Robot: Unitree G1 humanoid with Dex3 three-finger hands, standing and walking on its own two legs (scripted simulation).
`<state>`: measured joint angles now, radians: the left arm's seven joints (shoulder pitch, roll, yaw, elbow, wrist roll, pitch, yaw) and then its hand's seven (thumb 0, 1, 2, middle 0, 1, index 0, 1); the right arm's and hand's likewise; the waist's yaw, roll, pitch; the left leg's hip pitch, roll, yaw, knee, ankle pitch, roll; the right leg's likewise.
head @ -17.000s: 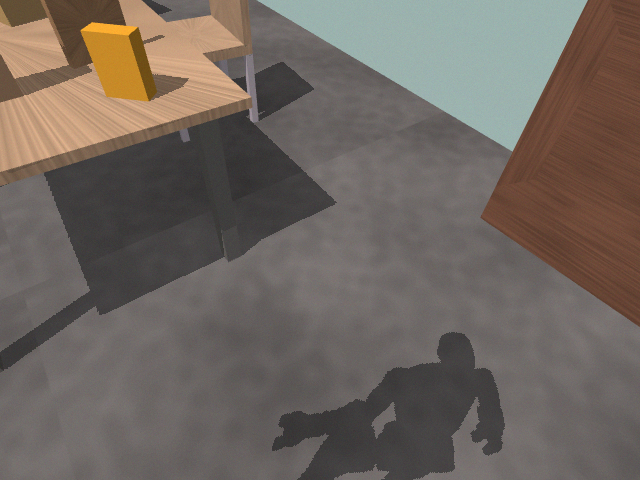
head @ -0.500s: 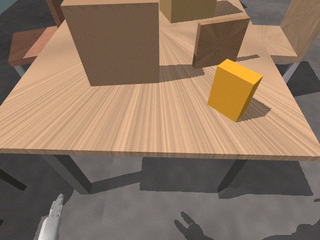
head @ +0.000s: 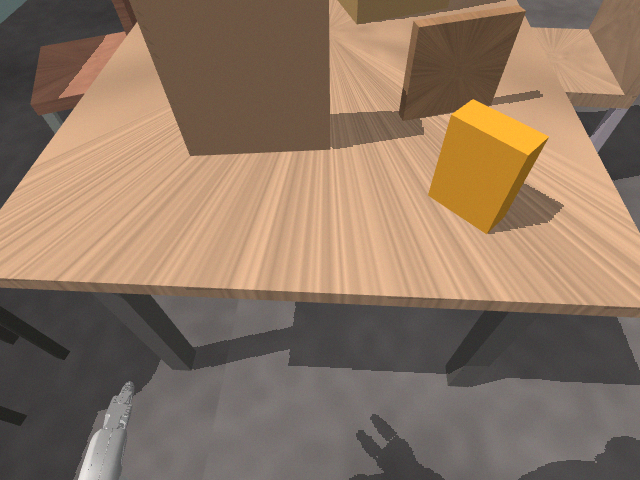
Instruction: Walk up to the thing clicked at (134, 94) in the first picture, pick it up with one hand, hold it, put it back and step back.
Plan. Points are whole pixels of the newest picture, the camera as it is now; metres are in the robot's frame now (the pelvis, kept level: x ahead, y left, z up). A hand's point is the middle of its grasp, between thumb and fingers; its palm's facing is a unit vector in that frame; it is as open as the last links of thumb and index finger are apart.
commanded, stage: go down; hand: right
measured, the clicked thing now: (480, 170) +0.56 -0.20 +0.05
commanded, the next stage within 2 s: approach in 0.74 s
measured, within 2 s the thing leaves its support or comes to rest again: neither
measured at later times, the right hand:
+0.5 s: hand out of the picture +0.43 -0.40 +0.20, palm faces +0.27 +0.96 +0.03, open 17.6 cm
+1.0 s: hand out of the picture +0.42 -0.40 +0.19, palm faces +0.27 +0.96 +0.02, open 17.5 cm
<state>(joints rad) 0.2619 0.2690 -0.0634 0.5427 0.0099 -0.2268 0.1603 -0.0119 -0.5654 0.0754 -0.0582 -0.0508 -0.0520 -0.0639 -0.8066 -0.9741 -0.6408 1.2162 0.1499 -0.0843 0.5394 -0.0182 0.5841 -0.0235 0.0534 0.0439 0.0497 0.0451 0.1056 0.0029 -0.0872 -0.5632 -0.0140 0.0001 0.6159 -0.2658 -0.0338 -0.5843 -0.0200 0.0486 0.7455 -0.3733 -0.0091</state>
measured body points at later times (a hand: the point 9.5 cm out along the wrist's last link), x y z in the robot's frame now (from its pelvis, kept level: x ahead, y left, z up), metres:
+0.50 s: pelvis +0.00 +0.00 +0.00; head +0.07 -0.03 +0.44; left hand +0.15 +0.26 -0.06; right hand +0.41 -0.45 +0.20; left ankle +0.02 +0.15 -0.72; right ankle -0.01 -0.11 -0.72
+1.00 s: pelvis +0.00 +0.00 +0.00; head +0.07 -0.03 +0.44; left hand +0.15 +0.26 -0.06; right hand +0.40 -0.45 +0.19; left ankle +0.02 +0.15 -0.72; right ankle -0.01 -0.11 -0.72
